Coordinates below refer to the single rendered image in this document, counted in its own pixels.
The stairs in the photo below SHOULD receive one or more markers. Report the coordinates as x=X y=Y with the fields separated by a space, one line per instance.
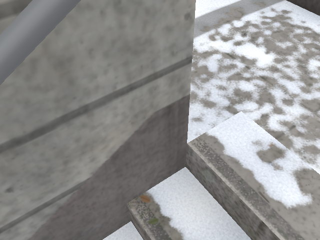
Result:
x=192 y=204

